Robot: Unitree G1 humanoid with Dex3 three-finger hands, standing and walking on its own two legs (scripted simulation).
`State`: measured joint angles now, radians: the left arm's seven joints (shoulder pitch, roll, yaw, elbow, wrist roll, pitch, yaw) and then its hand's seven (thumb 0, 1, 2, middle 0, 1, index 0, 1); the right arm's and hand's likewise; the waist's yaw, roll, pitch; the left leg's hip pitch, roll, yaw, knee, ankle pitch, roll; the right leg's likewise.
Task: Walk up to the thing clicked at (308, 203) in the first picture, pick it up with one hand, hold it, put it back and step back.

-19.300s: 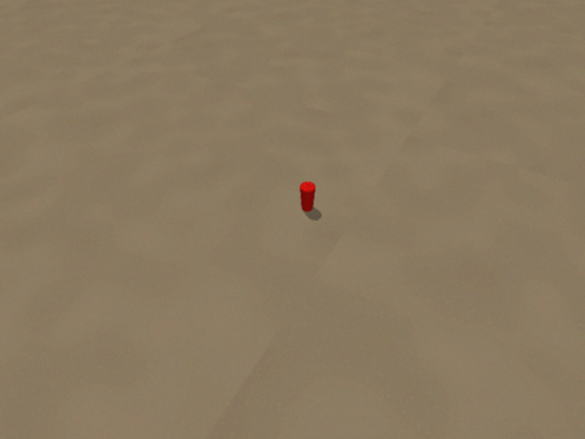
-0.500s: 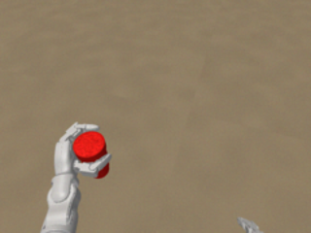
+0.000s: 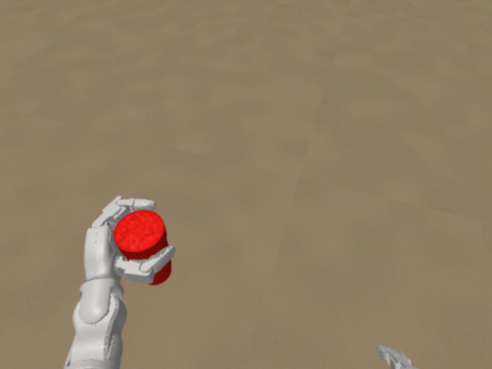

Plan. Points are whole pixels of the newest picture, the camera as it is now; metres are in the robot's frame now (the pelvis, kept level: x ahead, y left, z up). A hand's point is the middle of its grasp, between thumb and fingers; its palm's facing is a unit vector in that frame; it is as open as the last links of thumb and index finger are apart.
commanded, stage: hold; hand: left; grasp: from the side
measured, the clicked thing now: (148, 252) +0.33 +0.18 +0.01
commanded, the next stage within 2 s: crouch in 0.50 s
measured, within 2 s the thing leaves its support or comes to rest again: neither
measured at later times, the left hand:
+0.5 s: hand (140, 237) +0.33 +0.18 +0.06, palm faces +0.16 -0.99 -0.02, open 9.8 cm
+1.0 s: hand (149, 259) +0.34 +0.19 -0.03, palm faces +0.21 -0.98 +0.00, open 9.8 cm
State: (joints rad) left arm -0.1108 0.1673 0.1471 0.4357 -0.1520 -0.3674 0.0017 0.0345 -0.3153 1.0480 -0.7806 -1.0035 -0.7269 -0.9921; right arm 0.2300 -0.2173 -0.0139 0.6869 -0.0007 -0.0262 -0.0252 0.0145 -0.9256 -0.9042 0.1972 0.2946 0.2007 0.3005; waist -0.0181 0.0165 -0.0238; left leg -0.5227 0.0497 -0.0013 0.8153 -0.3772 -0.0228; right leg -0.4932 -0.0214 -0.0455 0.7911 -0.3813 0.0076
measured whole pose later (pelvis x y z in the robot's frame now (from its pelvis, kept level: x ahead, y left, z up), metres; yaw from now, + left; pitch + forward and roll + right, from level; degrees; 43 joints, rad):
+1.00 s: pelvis -0.02 +0.00 -0.04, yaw +0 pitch +14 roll -2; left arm -0.25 0.18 0.22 0.68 -0.13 -0.55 0.00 0.03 -0.31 1.05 -0.77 -1.02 -0.72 -1.01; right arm 0.20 -0.22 -0.03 0.66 -0.03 -0.05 0.02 0.01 -0.89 -0.90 0.20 0.29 0.20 0.30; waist -0.04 -0.01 -0.07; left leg -0.86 0.05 -0.02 1.07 -0.45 -0.02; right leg -0.82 -0.02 -0.05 1.04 -0.45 0.01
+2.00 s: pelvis -0.09 +0.01 -0.40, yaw -6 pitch +28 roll -6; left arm -0.72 0.50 0.57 1.20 -0.07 -0.79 -0.13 0.03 -0.33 1.07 -0.78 -1.02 -0.72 -1.01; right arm 0.09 -0.28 0.09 0.74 -0.15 0.01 0.09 0.01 -0.92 -0.91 0.20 0.29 0.20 0.30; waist -0.17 -0.04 -0.03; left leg -2.21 0.04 -0.14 2.36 -0.65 -0.03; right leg -2.15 -0.01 -0.07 2.30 -0.64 0.01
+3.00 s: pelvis -0.09 +0.02 -0.45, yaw -13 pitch +18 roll -13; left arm -0.72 0.76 0.61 1.38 -0.06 -0.94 -0.06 0.04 -0.33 1.07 -0.78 -1.02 -0.72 -1.00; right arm -0.05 -0.35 0.36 0.62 -0.29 0.04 0.13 0.00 -0.92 -0.90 0.20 0.29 0.20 0.30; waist -0.27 -0.18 0.21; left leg -2.26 0.03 -0.29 2.60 -0.68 -0.02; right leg -2.14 0.03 -0.18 2.42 -0.62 0.05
